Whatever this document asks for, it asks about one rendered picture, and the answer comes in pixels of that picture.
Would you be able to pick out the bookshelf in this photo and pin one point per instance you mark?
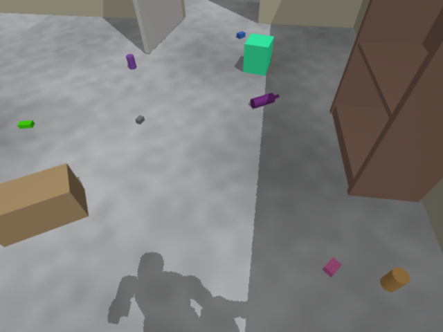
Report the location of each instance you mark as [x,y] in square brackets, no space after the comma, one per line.
[388,108]

